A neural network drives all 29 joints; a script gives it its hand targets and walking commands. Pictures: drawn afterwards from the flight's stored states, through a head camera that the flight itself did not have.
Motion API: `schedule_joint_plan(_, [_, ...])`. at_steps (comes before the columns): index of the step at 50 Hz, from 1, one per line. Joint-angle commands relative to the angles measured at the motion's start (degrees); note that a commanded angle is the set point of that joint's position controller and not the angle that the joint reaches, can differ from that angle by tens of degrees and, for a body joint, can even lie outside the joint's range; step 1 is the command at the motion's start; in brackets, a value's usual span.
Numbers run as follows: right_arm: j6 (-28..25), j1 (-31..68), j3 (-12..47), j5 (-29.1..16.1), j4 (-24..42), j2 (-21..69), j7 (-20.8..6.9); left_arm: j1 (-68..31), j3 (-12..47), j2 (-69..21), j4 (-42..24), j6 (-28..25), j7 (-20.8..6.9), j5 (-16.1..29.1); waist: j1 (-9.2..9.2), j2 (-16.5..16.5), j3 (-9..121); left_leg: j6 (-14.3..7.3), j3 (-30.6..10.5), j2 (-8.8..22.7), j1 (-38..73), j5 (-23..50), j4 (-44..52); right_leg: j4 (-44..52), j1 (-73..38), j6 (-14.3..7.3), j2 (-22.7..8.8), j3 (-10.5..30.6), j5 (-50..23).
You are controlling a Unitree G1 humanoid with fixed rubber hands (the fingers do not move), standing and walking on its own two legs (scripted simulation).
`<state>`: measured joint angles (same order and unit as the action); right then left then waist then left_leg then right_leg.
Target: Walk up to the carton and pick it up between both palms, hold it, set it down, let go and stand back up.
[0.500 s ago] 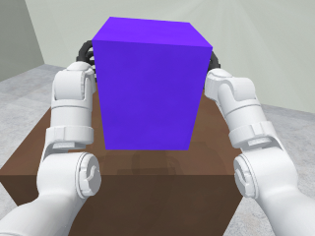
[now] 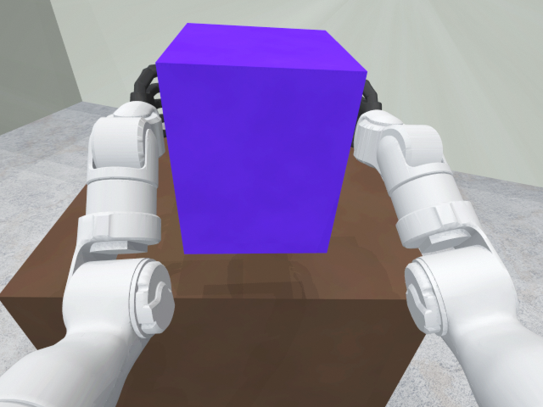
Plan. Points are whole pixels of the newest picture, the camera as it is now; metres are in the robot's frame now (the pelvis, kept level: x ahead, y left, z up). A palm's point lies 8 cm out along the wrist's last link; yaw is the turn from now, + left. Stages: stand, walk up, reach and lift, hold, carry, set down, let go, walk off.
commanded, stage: hold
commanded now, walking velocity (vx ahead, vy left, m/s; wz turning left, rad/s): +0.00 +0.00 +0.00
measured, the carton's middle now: (257, 138) +0.40 +0.01 +0.27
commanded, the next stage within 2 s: none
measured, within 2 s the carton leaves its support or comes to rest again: neither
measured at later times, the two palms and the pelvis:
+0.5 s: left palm (149, 119) +0.37 +0.15 +0.31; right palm (376, 131) +0.36 -0.15 +0.30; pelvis +0.00 +0.00 +0.00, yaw +0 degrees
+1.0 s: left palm (145, 116) +0.38 +0.15 +0.31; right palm (365, 126) +0.38 -0.14 +0.30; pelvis +0.00 +0.00 +0.00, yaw +0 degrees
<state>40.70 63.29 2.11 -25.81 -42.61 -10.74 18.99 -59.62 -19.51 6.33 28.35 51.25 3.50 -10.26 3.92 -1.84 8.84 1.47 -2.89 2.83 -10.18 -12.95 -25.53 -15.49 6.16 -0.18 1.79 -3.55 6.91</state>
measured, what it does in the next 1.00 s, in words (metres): stands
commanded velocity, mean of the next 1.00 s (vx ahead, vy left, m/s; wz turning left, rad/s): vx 0.00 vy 0.00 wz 0.00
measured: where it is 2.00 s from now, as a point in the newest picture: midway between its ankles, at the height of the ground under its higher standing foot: outside the picture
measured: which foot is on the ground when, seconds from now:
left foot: down 0.00-1.00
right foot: down 0.00-1.00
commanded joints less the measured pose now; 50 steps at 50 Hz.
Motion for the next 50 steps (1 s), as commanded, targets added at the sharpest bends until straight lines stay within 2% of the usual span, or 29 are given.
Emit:
schedule_joint_plan(1, [-3.6, 59.0, 11.1, -11.1, 25.0, 40.4, -7.7, -47.4, 21.6, -39.7, -10.1, -4.6, -7.4, 11.9, 0.98, -2.5, 28.0, 2.3, -0.8, -5.3, 5.6, 18.4, 2.0, -1.0, -10.6, 2.3, 3.6, 4.0, -13.8])
schedule_joint_plan(6, [-3.5, 59.0, 11.8, -11.5, 25.7, 41.0, -7.7, -47.3, 21.8, -39.5, -10.8, -4.5, -7.1, 11.8, 0.62, -2.0, 28.3, 2.1, -0.7, -5.3, 6.1, 19.0, 1.9, -1.2, -10.7, 2.5, 3.7, 4.0, -14.5])
schedule_joint_plan(10, [-3.4, 59.1, 10.5, -10.5, 24.1, 40.4, -8.0, -47.9, 21.8, -40.0, -9.5, -4.4, -7.2, 11.7, 0.75, -2.5, 26.3, 1.9, -0.7, -4.9, 5.0, 15.7, 2.8, -0.7, -9.1, 2.0, 3.7, 4.0, -10.7])
schedule_joint_plan(11, [-3.1, 53.6, 12.4, -11.6, 28.2, 40.5, -7.8, -44.2, 25.1, -41.9, -15.2, -4.9, -7.3, 14.7, 3.74, -1.5, 32.7, 2.6, -0.1, -5.1, 4.8, 18.6, 1.9, -2.3, -14.9, 1.9, 4.5, 3.9, -16.8])
schedule_joint_plan(12, [-2.8, 54.9, 13.0, -12.3, 29.1, 40.1, -7.5, -44.9, 25.2, -41.1, -15.9, -4.5, -7.4, 14.6, 2.24, -3.0, 32.1, 3.0, -0.4, -5.4, 5.3, 18.9, 1.8, -2.2, -14.4, 2.1, 4.2, 3.8, -17.5])
schedule_joint_plan(13, [-2.2, 54.4, 12.5, -11.6, 28.1, 40.0, -7.5, -44.8, 24.5, -40.1, -14.3, -4.2, -7.4, 13.7, 3.41, -1.8, 28.9, 2.9, 0.1, -5.6, 5.0, 18.4, 2.1, -2.0, -13.0, 2.3, 4.3, 3.6, -17.2])
schedule_joint_plan(17, [-2.3, 53.9, 10.2, -8.7, 22.4, 39.9, -8.6, -44.3, 21.2, -39.9, -9.6, -3.7, -8.3, 10.2, 1.73, -1.8, 21.0, 1.6, -0.1, -5.2, 0.5, 10.2, 5.7, -0.7, -11.7, 1.5, 3.7, 3.9, -7.5])
schedule_joint_plan(20, [-3.0, 57.2, 10.4, -9.1, 23.3, 40.8, -9.1, -46.7, 21.8, -40.5, -9.5, -4.1, -8.3, 10.7, 0.94, -2.7, 23.0, 1.8, -0.2, -5.1, 0.9, 11.7, 4.9, -1.0, -11.6, 1.3, 4.0, 4.0, -8.2])
schedule_joint_plan(24, [-3.2, 58.9, 10.7, -9.8, 23.0, 41.8, -9.2, -48.3, 21.4, -40.3, -8.7, -4.6, -7.7, 11.2, 0.36, -2.0, 24.0, 1.4, 0.2, -5.4, 1.4, 12.2, 4.3, -1.0, -10.3, 1.7, 4.1, 3.8, -8.4])
schedule_joint_plan(29, [-3.3, 58.7, 9.4, -8.8, 20.4, 41.2, -9.4, -47.5, 19.6, -39.8, -5.1, -4.7, -7.8, 10.6, 0.15, -1.3, 22.9, 0.8, 0.4, -5.4, 0.1, 8.8, 5.2, -0.4, -9.6, 1.6, 3.7, 4.2, -5.7])
schedule_joint_plan(30, [-3.4, 62.8, 6.9, -7.6, 16.2, 40.1, -9.6, -50.9, 17.2, -38.8, -0.4, -4.7, -7.8, 9.1, -0.60, -2.1, 18.7, 0.3, -0.1, -5.0, -0.7, 5.0, 6.0, 0.6, -6.1, 1.6, 2.7, 4.4, -0.9])
schedule_joint_plan(31, [-4.1, 63.3, 6.5, -6.9, 15.8, 40.7, -9.8, -50.6, 16.7, -39.2, 1.1, -5.1, -7.9, 9.0, -1.00, -1.2, 18.8, -0.3, -0.1, -4.7, -1.3, 3.3, 6.4, 0.9, -5.8, 1.6, 2.6, 4.4, 0.6])
schedule_joint_plan(32, [-4.4, 63.0, 5.9, -6.5, 14.9, 40.8, -9.9, -51.0, 16.8, -39.2, 1.6, -5.6, -7.9, 9.4, -0.50, -1.1, 19.4, -0.4, -0.3, -4.5, -1.3, 3.1, 6.5, 0.9, -5.9, 1.5, 2.5, 4.6, 0.4])
schedule_joint_plan(35, [-4.7, 63.0, 6.5, -7.9, 15.8, 40.7, -9.5, -51.5, 17.1, -39.5, 0.0, -6.4, -7.5, 10.6, 0.13, -1.8, 24.6, 0.5, -0.5, -4.8, 1.5, 8.8, 4.5, 0.2, -7.8, 1.5, 2.7, 4.7, -5.0])
schedule_joint_plan(40, [-4.5, 61.2, 7.0, -8.5, 16.8, 40.2, -8.6, -49.5, 16.0, -38.2, -0.3, -6.6, -7.7, 10.9, 0.50, -0.2, 26.1, 0.6, -0.3, -5.3, 2.6, 11.8, 3.8, 0.2, -9.2, 2.2, 2.7, 4.6, -8.5])
schedule_joint_plan(44, [-4.5, 61.3, 8.2, -9.9, 20.6, 39.7, -8.0, -48.7, 18.2, -38.8, -2.9, -6.4, -7.5, 12.1, 1.32, -1.7, 28.7, 1.5, -0.8, -5.4, 4.1, 15.6, 2.5, -0.4, -10.1, 2.2, 3.1, 4.3, -12.2])
schedule_joint_plan(47, [-4.0, 59.9, 9.0, -10.3, 21.1, 39.6, -7.8, -48.5, 19.0, -39.0, -5.2, -6.1, -7.3, 12.2, 1.49, -2.2, 28.2, 2.0, -0.9, -5.4, 4.4, 16.6, 2.3, -0.6, -10.0, 2.2, 3.3, 4.1, -12.8])
schedule_joint_plan(50, [-4.1, 60.1, 10.6, -11.3, 24.4, 40.0, -7.5, -47.5, 20.2, -39.4, -7.6, -5.7, -7.2, 12.3, 1.13, -2.2, 29.6, 2.2, -1.1, -5.5, 5.3, 19.2, 1.6, -1.1, -11.0, 2.5, 3.5, 4.1, -15.3])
